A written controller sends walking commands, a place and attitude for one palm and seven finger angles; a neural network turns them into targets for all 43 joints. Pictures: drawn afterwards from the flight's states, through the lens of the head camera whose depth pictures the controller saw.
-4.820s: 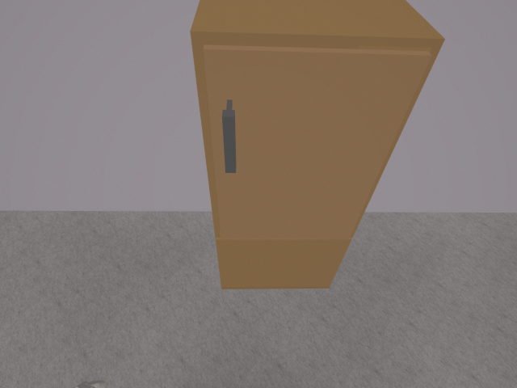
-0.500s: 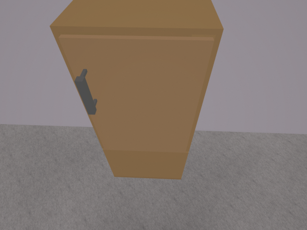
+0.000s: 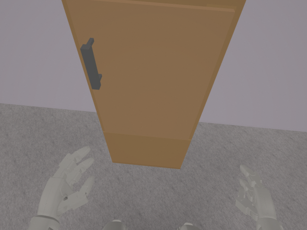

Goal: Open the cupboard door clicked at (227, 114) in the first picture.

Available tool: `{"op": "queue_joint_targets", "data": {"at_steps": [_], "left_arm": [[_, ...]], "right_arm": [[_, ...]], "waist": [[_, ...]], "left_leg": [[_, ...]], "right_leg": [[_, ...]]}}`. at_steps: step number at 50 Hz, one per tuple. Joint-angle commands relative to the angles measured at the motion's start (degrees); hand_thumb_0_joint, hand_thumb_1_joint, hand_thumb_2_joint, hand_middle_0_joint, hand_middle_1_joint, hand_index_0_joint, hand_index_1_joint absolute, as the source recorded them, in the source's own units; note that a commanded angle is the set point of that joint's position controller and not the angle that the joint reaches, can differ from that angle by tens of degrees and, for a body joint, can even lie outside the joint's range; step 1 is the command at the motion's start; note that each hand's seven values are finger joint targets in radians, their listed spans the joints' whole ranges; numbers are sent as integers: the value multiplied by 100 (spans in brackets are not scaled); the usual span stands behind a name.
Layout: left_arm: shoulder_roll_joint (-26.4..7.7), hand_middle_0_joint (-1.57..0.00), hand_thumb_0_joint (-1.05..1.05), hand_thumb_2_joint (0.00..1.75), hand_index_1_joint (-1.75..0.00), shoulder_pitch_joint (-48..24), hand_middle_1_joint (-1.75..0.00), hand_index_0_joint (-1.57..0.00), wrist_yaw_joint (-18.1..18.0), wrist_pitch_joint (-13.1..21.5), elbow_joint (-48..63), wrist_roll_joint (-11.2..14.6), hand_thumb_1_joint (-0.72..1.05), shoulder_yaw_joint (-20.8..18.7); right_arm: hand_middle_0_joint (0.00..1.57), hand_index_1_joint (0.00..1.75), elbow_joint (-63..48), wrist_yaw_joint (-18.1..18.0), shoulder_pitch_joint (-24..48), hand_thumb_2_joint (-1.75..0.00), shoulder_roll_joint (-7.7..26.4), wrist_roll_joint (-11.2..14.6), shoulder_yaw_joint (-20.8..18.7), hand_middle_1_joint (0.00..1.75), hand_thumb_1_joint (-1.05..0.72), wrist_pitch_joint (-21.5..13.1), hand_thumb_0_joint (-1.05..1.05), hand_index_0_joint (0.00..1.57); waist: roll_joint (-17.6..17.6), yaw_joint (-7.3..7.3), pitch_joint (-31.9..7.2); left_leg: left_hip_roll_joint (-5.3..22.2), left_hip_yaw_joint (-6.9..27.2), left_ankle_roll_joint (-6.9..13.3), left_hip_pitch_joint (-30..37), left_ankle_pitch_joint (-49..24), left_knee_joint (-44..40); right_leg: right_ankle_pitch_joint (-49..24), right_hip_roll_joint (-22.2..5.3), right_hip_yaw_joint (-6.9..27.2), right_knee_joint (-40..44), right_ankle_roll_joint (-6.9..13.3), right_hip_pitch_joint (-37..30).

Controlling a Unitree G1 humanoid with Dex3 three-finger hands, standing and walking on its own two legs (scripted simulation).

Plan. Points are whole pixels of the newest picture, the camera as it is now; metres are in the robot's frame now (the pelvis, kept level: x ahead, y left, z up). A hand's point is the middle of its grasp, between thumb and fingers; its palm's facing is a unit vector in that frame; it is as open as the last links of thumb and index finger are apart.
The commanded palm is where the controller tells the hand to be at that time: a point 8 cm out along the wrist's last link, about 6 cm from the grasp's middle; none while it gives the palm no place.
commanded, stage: raise the hand with hooked fingers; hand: left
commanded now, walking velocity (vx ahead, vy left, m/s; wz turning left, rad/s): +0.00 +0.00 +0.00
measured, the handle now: (93, 64) +0.54 +0.22 +0.12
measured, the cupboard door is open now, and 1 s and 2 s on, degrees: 0 0 0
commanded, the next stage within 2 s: move the hooked fingers beside the handle in 1.72 s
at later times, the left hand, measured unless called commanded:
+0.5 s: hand (51, 172) +0.22 +0.24 +0.07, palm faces +0.07 -0.99 -0.08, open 11.3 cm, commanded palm +0.20 +0.29 +0.07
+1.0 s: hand (38, 142) +0.27 +0.27 +0.11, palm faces +0.02 -1.00 -0.06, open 13.8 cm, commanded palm +0.25 +0.32 +0.12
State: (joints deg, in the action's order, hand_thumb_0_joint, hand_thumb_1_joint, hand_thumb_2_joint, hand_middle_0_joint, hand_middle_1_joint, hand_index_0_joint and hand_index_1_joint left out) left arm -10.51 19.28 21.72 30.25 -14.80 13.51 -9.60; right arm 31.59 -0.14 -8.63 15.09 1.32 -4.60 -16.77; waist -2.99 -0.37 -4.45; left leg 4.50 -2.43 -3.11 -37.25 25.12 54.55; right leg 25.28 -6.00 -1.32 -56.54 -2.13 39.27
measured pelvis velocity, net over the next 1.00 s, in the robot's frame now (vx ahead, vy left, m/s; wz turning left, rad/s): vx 0.01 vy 0.01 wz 0.02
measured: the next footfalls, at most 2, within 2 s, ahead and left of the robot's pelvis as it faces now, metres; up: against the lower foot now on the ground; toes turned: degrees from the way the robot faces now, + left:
none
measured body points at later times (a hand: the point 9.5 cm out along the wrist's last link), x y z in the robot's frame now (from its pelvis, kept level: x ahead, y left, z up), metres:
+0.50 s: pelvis +0.00 +0.02 +0.00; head +0.04 +0.02 +0.45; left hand +0.21 +0.30 +0.08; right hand +0.14 -0.21 -0.09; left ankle +0.02 +0.15 -0.68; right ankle +0.03 -0.14 -0.68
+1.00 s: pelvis +0.01 +0.01 +0.02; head +0.04 +0.00 +0.47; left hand +0.26 +0.33 +0.12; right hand +0.20 -0.22 -0.05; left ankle +0.02 +0.15 -0.68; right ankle +0.03 -0.14 -0.68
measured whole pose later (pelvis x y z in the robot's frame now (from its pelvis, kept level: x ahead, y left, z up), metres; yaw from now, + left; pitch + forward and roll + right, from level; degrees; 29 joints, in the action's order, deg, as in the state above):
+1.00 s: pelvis +0.01 +0.01 +0.02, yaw +1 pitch +5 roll -1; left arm -22.3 3.3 28.0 8.0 -13.9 19.8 -22.6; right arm 31.7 -5.3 -14.4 15.6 2.8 2.5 -14.6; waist 2.2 -1.2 -3.1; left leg 4.9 -0.3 -2.4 -30.0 23.6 48.4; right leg 22.1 -4.9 -4.1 -46.3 -2.6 29.0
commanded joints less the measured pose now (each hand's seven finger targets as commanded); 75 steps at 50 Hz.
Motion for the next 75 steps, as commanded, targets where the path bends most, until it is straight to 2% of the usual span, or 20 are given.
{"op": "queue_joint_targets", "data": {"at_steps": [1,3,5,9,12,14,16,19,23,27,31,34,38,44,49,54,60,63,69,75], "left_arm": [[-993,-23,0,70,-60,-484,-60,-23,-92,304,2408,482,43,-823],[-1000,-24,0,68,-63,-1144,-63,-24,-369,497,3361,393,39,-644],[-962,-24,0,66,-66,-1325,-66,-24,-455,544,3664,248,34,-388],[-895,-25,0,62,-72,-1260,-72,-25,-96,21,2921,157,25,-4],[-1121,-25,0,59,-76,-746,-76,-25,145,-932,2281,154,18,-285],[-1468,-25,0,57,-80,-247,-80,-25,177,-1566,1854,338,13,-962],[-1588,-26,0,55,-82,-148,-82,-26,78,-1858,2274,554,8,-1309],[-1572,-26,0,52,-87,-246,-87,-26,-305,-1716,2868,762,1,-1578],[-1365,-27,0,48,-93,-770,-93,-27,-593,-1071,2928,537,-8,-1193],[-1423,-28,0,44,-99,-1313,-99,-28,-152,-974,2228,409,-17,-843],[-2083,-28,0,40,-105,-1634,-105,-28,319,-1238,2111,579,-27,-1333],[-2443,-29,0,37,-110,-1780,-110,-29,319,-1309,2309,780,-34,-1844],[-2277,-29,0,33,-115,-1758,-115,-29,177,-1318,2134,941,-43,-1958],[-2090,-30,0,30,-120,-2172,-120,-30,488,-1842,1239,748,-50,-1512],[-2701,-30,0,30,-120,-3003,-120,-30,696,-1887,1256,831,-50,-2000],[-3034,-30,0,30,-120,-3541,-120,-30,692,-1626,1169,891,-50,-2346],[-2959,-30,0,30,-120,-3738,-120,-30,980,-2024,361,826,-50,-2127],[-2860,-30,0,30,-120,-3665,-120,-30,1056,-2178,106,820,-50,-2043],[-3106,-30,0,30,-120,-3686,-120,-30,962,-1940,276,905,-50,-2365],[-3101,-30,0,30,-120,-3929,-120,-30,764,-1633,747,754,-50,-2317]], "right_arm": [[20,30,-1103,-127,1,-90,549,41,-104,30,-90,-172,0,20],[20,30,-992,-205,-144,-90,522,1,-27,30,-90,-201,0,20],[20,30,-818,-291,-292,-90,556,-37,26,30,-90,-236,0,20],[20,30,-673,-389,-330,-90,690,44,129,30,-90,-289,0,20],[20,30,-804,-437,-228,-90,730,145,136,30,-90,-210,0,20],[20,30,-932,-461,-72,-90,697,172,134,30,-90,-110,0,20],[20,30,-1084,-479,39,-90,632,169,169,30,-90,-14,0,20],[20,30,-1140,-458,57,-90,482,108,237,30,-90,-20,0,20],[20,30,-893,-396,-246,-90,530,61,249,30,-90,-129,0,20],[20,30,-736,-460,-456,-90,740,116,260,30,-90,-218,0,20],[20,30,-743,-567,-442,-90,852,175,258,30,-90,-276,0,20],[20,30,-780,-613,-400,-90,828,145,270,30,-90,-287,0,20],[20,30,-755,-578,-387,-90,750,151,306,30,-90,-267,0,20],[20,30,-756,-556,-480,-90,849,193,339,30,-90,-136,0,20],[20,30,-748,-647,-448,-90,895,160,357,30,-90,-73,0,20],[20,30,-659,-692,-424,-90,840,127,410,30,-90,-50,0,20],[20,30,-600,-710,-449,-90,877,199,414,30,-90,41,0,20],[20,30,-655,-699,-469,-90,894,209,393,30,-90,76,0,20],[20,30,-739,-610,-473,-90,922,161,370,30,-90,113,0,20],[20,30,-723,-616,-498,-90,862,138,355,30,-90,105,0,20]], "waist": [[785,-210,-1290],[1172,-2,-1448],[1030,202,-1403],[847,432,-952],[598,241,-1007],[389,-105,-1222],[249,-262,-1513],[326,-386,-1456],[503,0,-904],[547,265,-518],[702,91,-1025],[705,-85,-1321],[904,-118,-1115],[798,35,-536],[476,20,-912],[634,-31,-1156],[860,-27,-961],[615,-31,-860],[283,-114,-959],[951,-68,-1221]], "left_leg": [[-554,-100,331,86,-571,-314],[-459,76,367,293,-713,-180],[-365,207,395,219,-722,-31],[-328,365,404,-73,-392,-15],[-395,349,383,-145,-21,-358],[-438,328,356,-105,-244,-567],[-455,260,338,54,-585,-681],[-451,287,298,211,-934,-824],[-407,289,298,293,-572,-878],[-429,252,334,224,-6,-913],[-449,238,369,555,-308,-1023],[-440,254,369,825,-880,-1091],[-444,200,312,1015,-1285,-1218],[-444,141,330,1064,-1303,-1386],[-442,148,361,1305,-1454,-1438],[-433,140,348,1574,-1660,-1514],[-446,86,340,1660,-1756,-1716],[-454,90,350,1636,-1627,-1801],[-447,60,359,1615,-1721,-1815],[-445,52,353,1886,-1792,-1885]], "right_leg": [[-238,442,48,695,255,-485],[-536,527,-69,432,300,-232],[-550,580,-129,291,328,67],[-273,668,-232,373,302,251],[85,608,-255,697,235,-24],[-20,609,-302,798,252,-504],[-326,555,-350,848,211,-870],[-626,624,-460,820,251,-1060],[-232,653,-446,971,219,-471],[230,614,-290,1224,208,-285],[-25,572,-185,1385,243,-842],[-622,630,-254,1348,271,-1264],[-1221,660,-340,1392,263,-1388],[-1446,675,-333,1626,254,-1345],[-1580,686,-263,1764,246,-1657],[-1765,692,-220,1827,273,-1905],[-2005,631,-240,1962,265,-1927],[-1852,621,-263,2041,244,-1868],[-1885,642,-222,2043,261,-2029],[-1935,650,-221,2006,283,-2070]]}}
